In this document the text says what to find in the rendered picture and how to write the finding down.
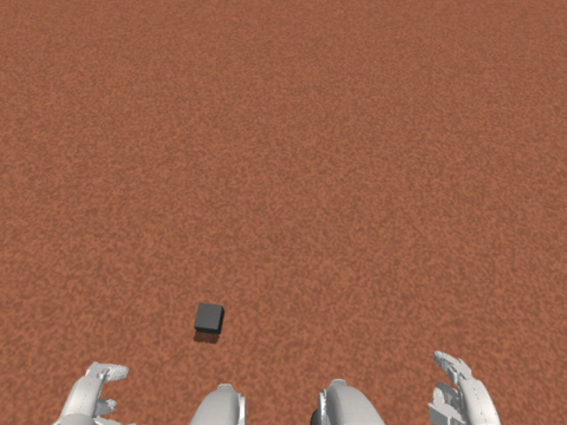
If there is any left robot hand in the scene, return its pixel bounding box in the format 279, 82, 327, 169
59, 362, 136, 425

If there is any right robot hand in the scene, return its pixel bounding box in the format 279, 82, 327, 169
428, 351, 501, 425

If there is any cube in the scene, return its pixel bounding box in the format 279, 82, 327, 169
194, 303, 225, 335

